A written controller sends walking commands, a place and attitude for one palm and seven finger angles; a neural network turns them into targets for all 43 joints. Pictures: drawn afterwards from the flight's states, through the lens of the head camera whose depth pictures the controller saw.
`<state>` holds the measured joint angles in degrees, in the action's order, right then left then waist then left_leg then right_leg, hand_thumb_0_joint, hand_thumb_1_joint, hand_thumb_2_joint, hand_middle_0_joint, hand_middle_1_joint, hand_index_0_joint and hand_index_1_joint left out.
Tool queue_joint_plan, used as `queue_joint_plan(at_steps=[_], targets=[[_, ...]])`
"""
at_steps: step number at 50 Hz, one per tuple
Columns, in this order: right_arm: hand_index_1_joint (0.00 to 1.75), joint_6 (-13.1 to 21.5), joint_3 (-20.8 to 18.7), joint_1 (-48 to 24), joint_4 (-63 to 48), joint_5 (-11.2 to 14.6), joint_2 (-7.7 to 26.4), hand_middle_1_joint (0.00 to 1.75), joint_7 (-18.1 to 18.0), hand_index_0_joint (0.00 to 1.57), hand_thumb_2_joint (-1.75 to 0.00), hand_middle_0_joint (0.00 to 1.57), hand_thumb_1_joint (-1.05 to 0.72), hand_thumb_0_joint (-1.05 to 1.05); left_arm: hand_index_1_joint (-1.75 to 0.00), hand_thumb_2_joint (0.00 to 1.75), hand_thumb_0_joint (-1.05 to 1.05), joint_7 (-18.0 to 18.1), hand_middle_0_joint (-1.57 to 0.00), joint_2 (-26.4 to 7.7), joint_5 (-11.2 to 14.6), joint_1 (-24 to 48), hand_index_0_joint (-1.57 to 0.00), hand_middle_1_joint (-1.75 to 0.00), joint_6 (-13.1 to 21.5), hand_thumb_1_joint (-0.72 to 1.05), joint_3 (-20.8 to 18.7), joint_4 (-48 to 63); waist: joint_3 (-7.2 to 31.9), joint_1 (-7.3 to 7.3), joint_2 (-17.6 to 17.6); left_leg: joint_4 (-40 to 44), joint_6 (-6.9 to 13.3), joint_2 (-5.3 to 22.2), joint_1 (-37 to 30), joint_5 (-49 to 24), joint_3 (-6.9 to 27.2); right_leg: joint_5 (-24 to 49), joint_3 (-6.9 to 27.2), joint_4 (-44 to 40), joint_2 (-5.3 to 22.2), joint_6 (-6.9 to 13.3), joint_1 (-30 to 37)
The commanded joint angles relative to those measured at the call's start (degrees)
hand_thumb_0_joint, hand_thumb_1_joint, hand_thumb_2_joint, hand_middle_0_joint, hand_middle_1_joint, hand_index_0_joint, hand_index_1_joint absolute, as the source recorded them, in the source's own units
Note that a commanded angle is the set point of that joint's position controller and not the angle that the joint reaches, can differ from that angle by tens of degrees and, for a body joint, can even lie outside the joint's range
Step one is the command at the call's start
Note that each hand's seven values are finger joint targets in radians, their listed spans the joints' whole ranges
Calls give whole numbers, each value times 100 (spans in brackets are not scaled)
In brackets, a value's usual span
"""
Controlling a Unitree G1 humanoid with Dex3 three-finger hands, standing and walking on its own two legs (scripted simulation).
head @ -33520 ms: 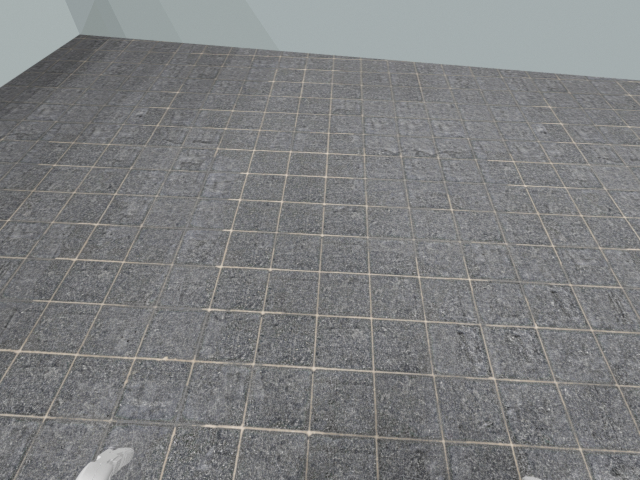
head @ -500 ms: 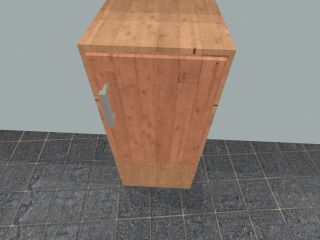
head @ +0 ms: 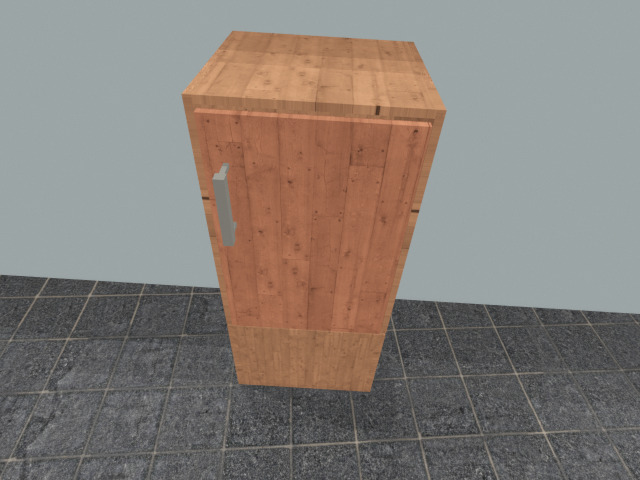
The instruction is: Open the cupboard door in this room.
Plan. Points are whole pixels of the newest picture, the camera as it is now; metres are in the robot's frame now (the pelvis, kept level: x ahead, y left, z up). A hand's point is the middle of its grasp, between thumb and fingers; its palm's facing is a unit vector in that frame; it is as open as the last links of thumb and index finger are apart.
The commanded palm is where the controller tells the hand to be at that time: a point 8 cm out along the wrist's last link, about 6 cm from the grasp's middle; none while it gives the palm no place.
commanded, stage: come to a stop and stand still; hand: left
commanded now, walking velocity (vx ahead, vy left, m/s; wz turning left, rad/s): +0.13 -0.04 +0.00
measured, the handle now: (227, 205) +0.58 +0.21 +0.03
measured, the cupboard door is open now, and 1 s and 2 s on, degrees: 0 0 0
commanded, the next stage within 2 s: look again from close up in 1.22 s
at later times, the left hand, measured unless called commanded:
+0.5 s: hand out of the picture -0.10 +0.15 -0.15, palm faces +0.07 -0.98 -0.17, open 7.4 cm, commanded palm none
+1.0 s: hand out of the picture -0.04 +0.18 -0.16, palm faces +0.05 -0.98 -0.18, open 7.3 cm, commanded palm none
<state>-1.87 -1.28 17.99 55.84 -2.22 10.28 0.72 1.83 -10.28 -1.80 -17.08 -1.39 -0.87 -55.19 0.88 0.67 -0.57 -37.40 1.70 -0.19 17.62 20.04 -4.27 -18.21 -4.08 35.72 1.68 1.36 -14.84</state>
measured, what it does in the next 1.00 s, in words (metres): steps on the spot: right foot, then left foot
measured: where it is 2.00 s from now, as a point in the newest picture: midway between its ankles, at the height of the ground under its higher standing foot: outside the picture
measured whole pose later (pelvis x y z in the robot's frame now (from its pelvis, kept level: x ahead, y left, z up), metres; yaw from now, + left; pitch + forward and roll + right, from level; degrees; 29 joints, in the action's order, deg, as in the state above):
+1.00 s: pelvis -0.04 +0.02 +0.01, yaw +0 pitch -2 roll +1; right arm 0.5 0.6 19.8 62.7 -0.9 6.1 -1.5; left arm 1.7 -7.2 -1.3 -18.8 0.7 -0.5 -61.4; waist -0.2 -0.4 0.2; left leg -27.3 2.0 -0.9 12.3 13.5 -4.7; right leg -13.7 -2.9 29.3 1.2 0.9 -13.8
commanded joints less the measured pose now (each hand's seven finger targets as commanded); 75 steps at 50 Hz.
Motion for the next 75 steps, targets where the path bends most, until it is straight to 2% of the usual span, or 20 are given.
queue_joint_plan(at_steps=[1, 2, 3, 5, 7, 12, 15, 16, 18, 19, 22, 30, 33, 35, 36, 40, 43, 49, 58, 75], targets=[[30, 206, -180, 1030, -118, -30, 813, 30, -99, 20, -90, 20, -90, 0, -30, 90, 0, -45, -20, -567, 58, 218, -20, -30, 61, 90, -193, 538, -950, 346, 1423, 2342, 379, 1023, -238, 2350, 1900, -1915, -51, 384, -252, 87, -1842], [30, 238, -234, 868, -216, -9, 1051, 30, -147, 20, -90, 20, -90, 0, -30, 90, 0, -46, -20, -435, 42, 156, -20, -30, 73, 90, -177, 573, -1116, 249, 2000, 3155, 789, 1645, 276, 3146, 3093, -1309, -37, 1555, -397, 68, -1804], [30, 234, -220, 532, -271, 28, 992, 30, -154, 20, -90, 20, -90, 0, -30, 90, 0, -70, -20, -487, 10, 130, -20, -30, 76, 90, -193, 542, -1197, 51, 1481, 3255, 982, 1757, 699, 3028, 3207, -929, 350, 2292, -117, 160, -1657], [30, 298, -183, 141, -390, 42, 889, 30, -143, 20, -90, 20, -90, 0, -30, 90, 0, -147, -20, -330, -11, -263, -20, -30, 98, 90, -182, 387, -803, -237, 588, 3144, 967, 1648, 1141, 2534, 2734, -544, 344, 2634, -36, 136, -1144], [30, 352, -174, 85, -360, 41, 887, 30, -151, 20, -90, 20, -90, 0, -30, 90, 0, -183, -20, -208, 5, -514, -20, -30, 68, 90, -144, 223, -652, -292, 518, 3145, 768, 1393, 1091, 2089, 2063, -290, 129, 2291, -20, 61, -869], [30, 308, -217, 530, -83, 20, 880, 30, -204, 20, -90, 20, -90, 0, -30, 90, 0, -176, -20, -88, 41, -727, -20, -30, 41, 90, -95, 92, -111, -38, 641, 3136, 657, 1295, 216, 1697, 1742, -1015, -202, 525, -230, 121, -189], [30, 210, -232, 562, 88, 44, 786, 30, -193, 20, -90, 20, -90, 0, -30, 90, 0, -130, -20, 4, 61, -1345, -20, -30, 70, 90, -89, -190, -187, -212, 399, 2822, 376, 1030, 505, 1625, 1387, -603, -259, -1317, -394, 224, 971], [30, 181, -212, 496, 115, 78, 613, 30, -169, 20, -90, 20, -90, 0, -30, 90, 0, -96, -20, -102, 46, -1559, -20, -30, 84, 90, -117, -288, -349, -280, 40, 2327, 155, 734, 1016, 1386, 993, -626, 132, -1794, -133, 357, 1445], [30, 151, -149, 217, -145, 128, 180, 30, -142, 20, -90, 20, -90, 0, -30, 90, 0, 22, -20, -699, -28, -1458, -20, -30, 120, 90, -235, -194, -975, -290, -1622, -422, -132, -190, 2106, 563, -77, -2533, 2720, -3340, 1895, 1097, 670], [30, 112, -211, 220, -110, 70, 397, 30, -111, 20, -90, 20, -90, 0, -30, 90, 0, 87, -20, -555, 24, -884, -20, -30, 213, 90, -212, -71, -1067, -9, -923, -1164, -15, 86, 1900, 251, 361, -2255, 2496, -3387, 1951, 1067, 31], [30, 136, -189, 499, 121, 92, 193, 30, -14, 20, -90, 20, -90, 0, -30, 90, 0, 45, -20, -376, 87, -527, -20, -30, 411, 90, -146, -43, -950, 210, -384, -1986, -51, 192, 1597, -486, 276, -1136, 1557, -3075, 1319, 870, -120], [30, 202, -163, 254, -51, 120, -29, 30, -43, 20, -90, 20, -90, 0, -30, 90, 0, -12, -20, -533, -31, -922, -20, -30, 349, 90, -241, -289, -786, -99, -534, -147, -75, 142, 378, 68, -3, -1427, 1342, -2801, 1274, 848, -389], [30, 336, -60, 838, 230, 126, -71, 30, -157, 20, -90, 20, -90, 0, -30, 90, 0, -38, -20, -344, 15, -887, -20, -30, 247, 90, -193, -361, -523, 55, -271, 1382, -70, 74, -1013, -403, -4, -1180, 847, -1815, 708, 475, -803], [30, 383, -139, 1081, 268, 90, 488, 30, -243, 20, -90, 20, -90, 0, -30, 90, 0, -72, -20, 115, 53, -1040, -20, -30, 215, 90, -75, -293, -492, 54, 1244, 2388, 393, 1429, -1138, 563, 1823, -873, 75, -265, 50, 124, -1421], [30, 346, -172, 1038, 172, 87, 692, 30, -286, 20, -90, 20, -90, 0, -30, 90, 0, -85, -20, 176, 30, -944, -20, -30, 233, 90, -58, -185, -702, 21, 1382, 2814, 841, 1919, -803, 724, 2527, -1089, -88, 314, -59, 41, -1578], [30, 401, -4, 271, 138, 87, 290, 30, -305, 20, -90, 20, -90, 0, -30, 90, 0, -114, -20, 195, 2, -760, -20, -30, 194, 90, -36, -323, -716, -197, 888, 2774, 790, 1416, 334, 153, 1656, -508, 251, 736, 150, 58, -521], [30, 418, 13, 225, 213, 118, 322, 30, -312, 20, -90, 20, -90, 0, -30, 90, 0, -100, -20, 299, 48, -892, -20, -30, 254, 90, 4, -455, -504, -310, 159, 2163, 583, 1097, 271, -508, 1072, 441, 154, -719, 103, -76, 313], [30, 357, 72, 428, 472, 161, 98, 30, -276, 20, -90, 20, -90, 0, -30, 90, 0, -24, -20, -78, 91, -590, -20, -30, 297, 90, 9, -542, -665, -87, -528, 1697, 77, 511, 37, -406, 603, 424, 844, -1478, 446, 151, 199], [30, 376, 125, 462, 708, 164, 46, 30, -281, 20, -90, 20, -90, 0, -30, 90, 0, 17, -20, -79, 117, -590, -20, -30, 298, 90, 31, -593, -484, -100, 88, 1772, 47, 598, -295, -871, 550, 907, 740, -1445, 417, 141, 338], [30, 349, 139, 369, 793, 172, 62, 30, -296, 20, -90, 20, -90, 0, -30, 90, 0, 27, -20, -53, 108, -632, -20, -30, 309, 90, 72, -700, -506, -77, -21, 1790, 10, 606, -525, -1036, 523, 1013, 747, -1600, 428, 120, 338]])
